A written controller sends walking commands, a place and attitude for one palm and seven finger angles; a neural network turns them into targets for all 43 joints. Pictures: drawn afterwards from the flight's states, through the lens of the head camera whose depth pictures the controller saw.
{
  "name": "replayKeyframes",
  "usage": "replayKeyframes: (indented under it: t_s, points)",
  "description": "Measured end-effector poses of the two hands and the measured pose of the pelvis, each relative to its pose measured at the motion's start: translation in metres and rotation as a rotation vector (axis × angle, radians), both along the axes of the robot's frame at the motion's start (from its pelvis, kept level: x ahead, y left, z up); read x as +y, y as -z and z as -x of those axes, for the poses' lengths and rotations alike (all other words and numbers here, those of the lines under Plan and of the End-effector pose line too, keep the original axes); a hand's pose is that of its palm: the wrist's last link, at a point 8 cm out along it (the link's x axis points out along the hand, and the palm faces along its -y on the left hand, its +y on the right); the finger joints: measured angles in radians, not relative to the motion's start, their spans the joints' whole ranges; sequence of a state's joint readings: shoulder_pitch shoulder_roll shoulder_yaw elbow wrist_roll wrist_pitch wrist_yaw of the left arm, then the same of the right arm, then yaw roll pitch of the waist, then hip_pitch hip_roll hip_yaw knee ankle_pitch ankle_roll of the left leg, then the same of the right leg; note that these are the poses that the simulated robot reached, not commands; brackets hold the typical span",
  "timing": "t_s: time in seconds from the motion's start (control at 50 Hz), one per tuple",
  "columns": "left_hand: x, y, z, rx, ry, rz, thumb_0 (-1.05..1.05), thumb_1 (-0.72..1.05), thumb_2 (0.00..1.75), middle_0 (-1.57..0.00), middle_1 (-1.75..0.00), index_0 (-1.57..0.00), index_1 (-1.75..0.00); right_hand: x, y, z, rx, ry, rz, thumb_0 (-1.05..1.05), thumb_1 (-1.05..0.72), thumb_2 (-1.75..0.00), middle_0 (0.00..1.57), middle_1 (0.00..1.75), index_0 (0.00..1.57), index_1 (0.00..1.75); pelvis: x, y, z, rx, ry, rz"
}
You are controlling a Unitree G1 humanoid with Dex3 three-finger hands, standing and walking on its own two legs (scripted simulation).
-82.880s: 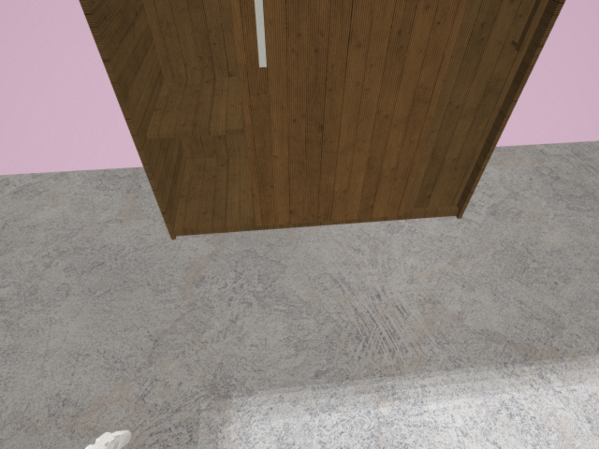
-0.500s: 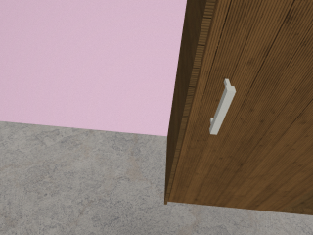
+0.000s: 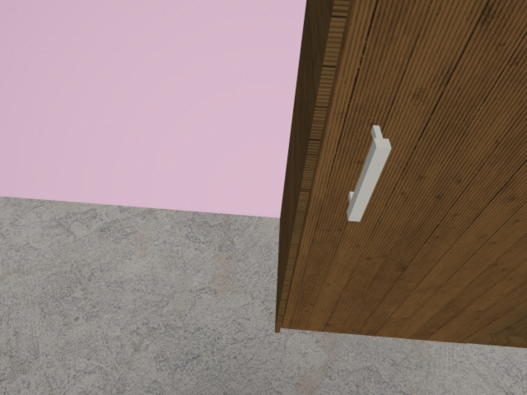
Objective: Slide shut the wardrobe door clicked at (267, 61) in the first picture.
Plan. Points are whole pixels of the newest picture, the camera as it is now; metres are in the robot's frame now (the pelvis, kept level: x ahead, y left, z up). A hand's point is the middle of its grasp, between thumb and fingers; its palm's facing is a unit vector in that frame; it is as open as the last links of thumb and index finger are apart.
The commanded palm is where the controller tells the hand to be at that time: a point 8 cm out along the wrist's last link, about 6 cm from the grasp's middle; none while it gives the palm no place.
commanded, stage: look again from close up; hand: right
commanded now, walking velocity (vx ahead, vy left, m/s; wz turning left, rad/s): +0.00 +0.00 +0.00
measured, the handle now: (364, 175) +0.45 -0.14 +0.10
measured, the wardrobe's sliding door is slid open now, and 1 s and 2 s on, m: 0.00 0.00 0.00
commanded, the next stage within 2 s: raise the hand with hooked fingers in 1.90 s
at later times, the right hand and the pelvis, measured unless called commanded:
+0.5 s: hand out of the picture -0.02 -0.13 -0.17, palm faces +0.03 +0.98 -0.17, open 7.3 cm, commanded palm none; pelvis +0.00 +0.03 +0.00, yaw -1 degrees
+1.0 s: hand out of the picture -0.03 -0.10 -0.17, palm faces +0.05 +0.99 -0.16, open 7.3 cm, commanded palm none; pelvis -0.01 +0.05 +0.00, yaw -1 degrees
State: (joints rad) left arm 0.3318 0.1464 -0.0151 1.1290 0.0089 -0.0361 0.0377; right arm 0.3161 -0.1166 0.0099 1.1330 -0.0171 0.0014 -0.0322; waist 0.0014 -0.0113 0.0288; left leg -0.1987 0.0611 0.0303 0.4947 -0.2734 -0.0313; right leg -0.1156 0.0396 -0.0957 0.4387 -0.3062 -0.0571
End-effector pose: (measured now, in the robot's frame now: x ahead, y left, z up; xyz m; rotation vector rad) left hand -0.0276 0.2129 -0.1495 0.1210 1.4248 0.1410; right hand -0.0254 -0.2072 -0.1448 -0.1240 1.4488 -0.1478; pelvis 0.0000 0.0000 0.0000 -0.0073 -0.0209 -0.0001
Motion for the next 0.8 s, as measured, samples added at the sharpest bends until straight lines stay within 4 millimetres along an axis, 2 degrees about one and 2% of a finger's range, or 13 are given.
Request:
replayKeyframes:
  t_s: [0.26,0.62,0.8]
  points:
    - [0.012,0.0,-0.018,-0.033,0.017,0.009,0.01,0.91,0.89,-0.2,-0.3,-0.2,-0.3,0.022,0.0,0.0,-0.012,0.008,-0.014,0.01,-0.91,-0.9,0.2,0.3,0.2,0.3,0.016,-0.001,-0.001,-0.006,0.008,0.0]
    - [0.028,0.001,-0.001,0.019,0.009,0.03,0.01,0.91,0.89,-0.2,-0.3,-0.2,-0.3,0.038,-0.003,0.001,-0.022,0.009,0.001,0.01,-0.92,-0.9,0.2,0.3,0.2,0.3,0.039,-0.002,0.002,0.001,0.015,0.003]
    - [0.035,0.0,0.001,0.024,0.012,0.029,0.01,0.91,0.89,-0.2,-0.3,-0.2,-0.3,0.048,-0.002,0.005,-0.021,0.016,-0.006,0.01,-0.92,-0.9,0.2,0.3,0.2,0.3,0.047,-0.002,0.003,0.002,0.019,0.003]
